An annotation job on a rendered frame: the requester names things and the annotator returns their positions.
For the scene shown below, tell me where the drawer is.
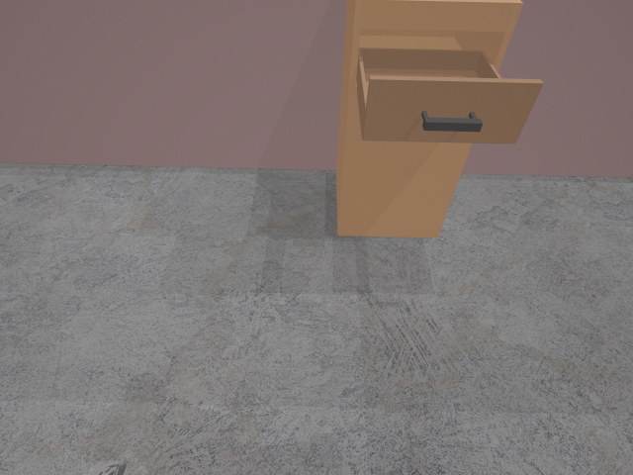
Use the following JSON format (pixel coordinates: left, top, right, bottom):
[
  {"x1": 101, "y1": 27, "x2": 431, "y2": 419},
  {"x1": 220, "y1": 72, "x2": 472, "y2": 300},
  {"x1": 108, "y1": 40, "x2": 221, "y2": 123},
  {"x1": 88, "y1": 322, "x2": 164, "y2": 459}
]
[{"x1": 356, "y1": 47, "x2": 544, "y2": 144}]

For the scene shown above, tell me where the cabinet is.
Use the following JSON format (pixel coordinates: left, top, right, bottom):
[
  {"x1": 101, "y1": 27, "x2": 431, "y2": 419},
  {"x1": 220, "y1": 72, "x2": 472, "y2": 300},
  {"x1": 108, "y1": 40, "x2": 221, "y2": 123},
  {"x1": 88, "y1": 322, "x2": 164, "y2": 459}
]
[{"x1": 336, "y1": 0, "x2": 523, "y2": 238}]

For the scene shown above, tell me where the handle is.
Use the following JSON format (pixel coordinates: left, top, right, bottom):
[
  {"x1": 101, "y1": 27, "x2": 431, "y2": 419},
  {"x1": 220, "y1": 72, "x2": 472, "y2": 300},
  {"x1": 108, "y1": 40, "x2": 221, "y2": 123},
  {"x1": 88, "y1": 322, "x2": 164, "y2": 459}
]
[{"x1": 421, "y1": 111, "x2": 483, "y2": 132}]

